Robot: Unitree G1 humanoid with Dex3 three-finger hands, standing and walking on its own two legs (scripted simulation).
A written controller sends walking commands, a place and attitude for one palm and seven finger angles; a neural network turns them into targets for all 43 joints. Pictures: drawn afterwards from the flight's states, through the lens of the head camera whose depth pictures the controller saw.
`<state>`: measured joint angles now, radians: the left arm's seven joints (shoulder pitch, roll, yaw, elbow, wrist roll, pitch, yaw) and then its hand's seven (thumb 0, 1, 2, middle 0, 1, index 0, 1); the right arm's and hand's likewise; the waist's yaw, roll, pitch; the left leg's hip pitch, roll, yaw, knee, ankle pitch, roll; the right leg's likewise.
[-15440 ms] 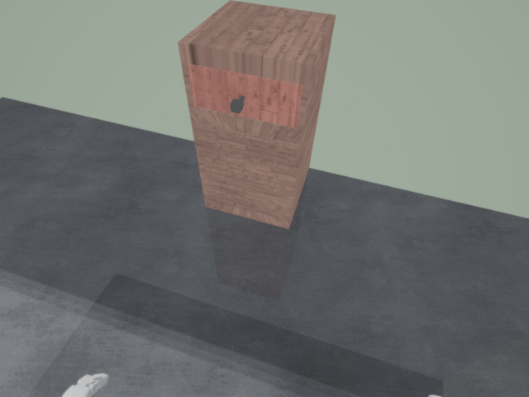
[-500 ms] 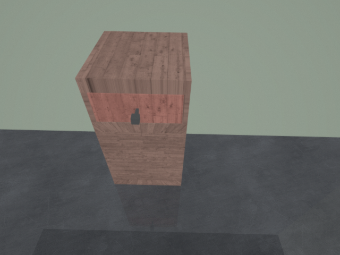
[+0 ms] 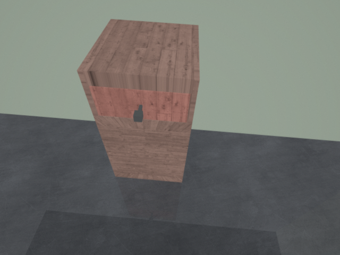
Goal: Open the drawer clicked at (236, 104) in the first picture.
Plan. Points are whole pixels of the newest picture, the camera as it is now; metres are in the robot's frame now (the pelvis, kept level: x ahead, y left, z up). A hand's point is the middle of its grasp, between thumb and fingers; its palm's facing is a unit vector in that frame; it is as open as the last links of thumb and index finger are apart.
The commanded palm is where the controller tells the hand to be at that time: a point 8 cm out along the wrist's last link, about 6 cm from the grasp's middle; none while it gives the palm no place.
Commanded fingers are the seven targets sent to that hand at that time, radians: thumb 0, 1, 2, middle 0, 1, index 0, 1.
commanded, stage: come to a stop and stand still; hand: left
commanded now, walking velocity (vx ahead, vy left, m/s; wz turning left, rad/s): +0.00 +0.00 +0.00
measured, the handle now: (139, 112) +0.63 +0.17 -0.11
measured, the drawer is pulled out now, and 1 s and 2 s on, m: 0.00 0.00 0.00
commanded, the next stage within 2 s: look again from close up in 0.20 s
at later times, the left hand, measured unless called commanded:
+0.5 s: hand out of the picture -0.01 +0.15 -0.17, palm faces +0.04 -0.98 -0.18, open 7.3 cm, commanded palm none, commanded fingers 0.00 0.90 0.90 -0.20 -0.30 -0.20 -0.30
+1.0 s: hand out of the picture +0.00 +0.17 -0.14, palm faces -0.04 -0.94 -0.33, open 7.3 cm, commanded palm +0.10 +0.19 -0.06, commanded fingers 0.00 0.76 0.84 -0.21 -0.39 -0.21 -0.39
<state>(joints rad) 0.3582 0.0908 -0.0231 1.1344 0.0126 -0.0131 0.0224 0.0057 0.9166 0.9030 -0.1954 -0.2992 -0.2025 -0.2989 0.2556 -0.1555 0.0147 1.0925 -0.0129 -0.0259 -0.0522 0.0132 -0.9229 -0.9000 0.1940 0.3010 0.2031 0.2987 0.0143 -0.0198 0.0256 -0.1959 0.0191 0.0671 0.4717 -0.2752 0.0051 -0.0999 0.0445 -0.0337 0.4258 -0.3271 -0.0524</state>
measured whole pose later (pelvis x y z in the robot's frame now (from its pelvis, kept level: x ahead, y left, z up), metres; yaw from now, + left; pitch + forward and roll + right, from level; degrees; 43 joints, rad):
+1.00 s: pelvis -0.01 -0.01 +0.00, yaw -1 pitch +0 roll +1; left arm 0.54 0.18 -0.10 0.59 0.07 0.06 0.13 0.09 0.96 0.90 -0.20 -0.31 -0.21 -0.31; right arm 0.34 -0.18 0.01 0.99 0.03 -0.13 -0.10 0.03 -0.93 -0.90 0.20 0.30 0.21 0.30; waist 0.04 0.03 0.04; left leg -0.20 0.03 0.07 0.48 -0.28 -0.01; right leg -0.13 0.06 -0.02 0.47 -0.33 -0.07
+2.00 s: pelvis -0.05 +0.01 -0.02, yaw +1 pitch +5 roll +0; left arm 0.14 0.36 -0.10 0.03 0.99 0.07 0.33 0.00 -0.18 0.44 -0.30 -1.00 -0.30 -1.00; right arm 0.14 -0.26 -0.04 0.63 -0.04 0.15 -0.01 0.02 -0.90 -0.90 0.20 0.30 0.20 0.30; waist 0.05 0.07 -0.05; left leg -0.46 -0.01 0.06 0.68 -0.30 0.03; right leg -0.39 0.01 -0.04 0.70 -0.39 -0.03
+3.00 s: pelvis -0.04 +0.02 -0.01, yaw +2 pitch +4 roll +0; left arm -0.12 0.46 -0.09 0.15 0.93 0.01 0.10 0.00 -0.49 0.31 -0.31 -1.20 -0.32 -1.20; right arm 0.12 -0.25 -0.02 0.63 0.00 0.18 -0.02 0.01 -0.90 -0.90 0.20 0.30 0.20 0.30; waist 0.06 0.08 -0.02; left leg -0.37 -0.03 0.04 0.54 -0.24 0.04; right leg -0.29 0.00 -0.06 0.54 -0.32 -0.02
